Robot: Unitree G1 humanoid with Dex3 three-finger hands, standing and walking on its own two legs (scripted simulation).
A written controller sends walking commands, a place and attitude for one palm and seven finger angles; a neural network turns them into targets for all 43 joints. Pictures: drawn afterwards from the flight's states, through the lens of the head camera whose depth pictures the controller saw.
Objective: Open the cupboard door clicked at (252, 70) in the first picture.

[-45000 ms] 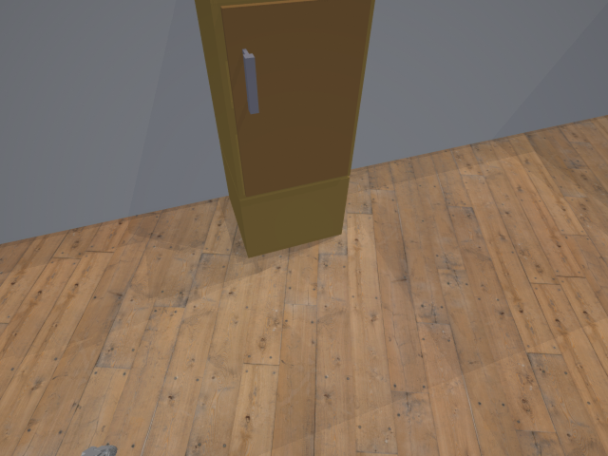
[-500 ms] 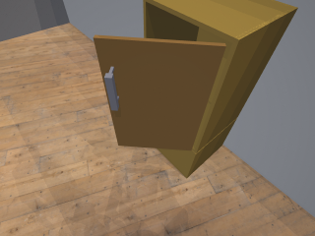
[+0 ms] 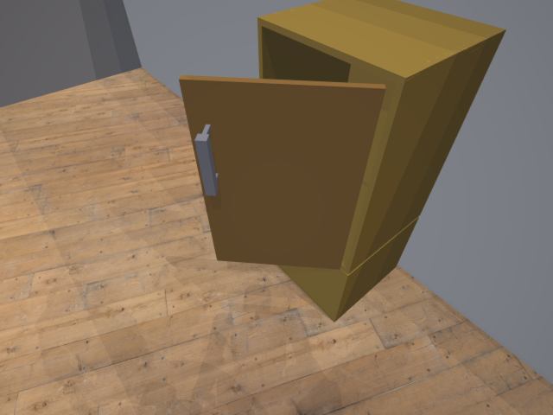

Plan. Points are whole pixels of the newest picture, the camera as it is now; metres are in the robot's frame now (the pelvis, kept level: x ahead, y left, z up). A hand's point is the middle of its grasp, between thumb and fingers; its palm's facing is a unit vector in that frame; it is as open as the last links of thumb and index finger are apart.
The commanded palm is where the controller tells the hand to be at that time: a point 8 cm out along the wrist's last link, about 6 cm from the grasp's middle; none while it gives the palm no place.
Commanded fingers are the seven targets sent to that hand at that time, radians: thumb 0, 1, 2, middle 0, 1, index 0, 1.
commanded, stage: come to a stop and stand still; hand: left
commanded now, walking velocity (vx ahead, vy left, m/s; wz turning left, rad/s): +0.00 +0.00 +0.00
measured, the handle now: (209, 160) +0.61 +0.19 +0.02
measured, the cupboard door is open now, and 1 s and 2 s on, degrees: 45 45 45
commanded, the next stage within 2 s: look again from close up in 0.34 s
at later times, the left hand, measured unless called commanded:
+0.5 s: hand out of the picture +0.00 +0.14 -0.18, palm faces +0.05 -0.99 -0.16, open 7.3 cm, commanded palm none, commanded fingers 0.00 0.90 0.90 -0.20 -0.30 -0.20 -0.30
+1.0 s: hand out of the picture +0.00 +0.13 -0.17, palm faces +0.07 -0.99 -0.14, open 7.3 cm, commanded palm none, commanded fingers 0.00 0.90 0.90 -0.20 -0.30 -0.20 -0.30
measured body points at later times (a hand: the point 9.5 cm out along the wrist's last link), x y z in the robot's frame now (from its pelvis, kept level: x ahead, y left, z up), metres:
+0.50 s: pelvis +0.02 -0.02 +0.00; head +0.02 -0.01 +0.45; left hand +0.00 +0.19 -0.16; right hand +0.00 -0.22 -0.16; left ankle +0.00 +0.08 -0.74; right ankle +0.05 -0.13 -0.74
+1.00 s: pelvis +0.03 -0.02 +0.00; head +0.03 -0.01 +0.45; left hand +0.00 +0.18 -0.16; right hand +0.01 -0.22 -0.16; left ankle +0.00 +0.08 -0.74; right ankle +0.05 -0.13 -0.74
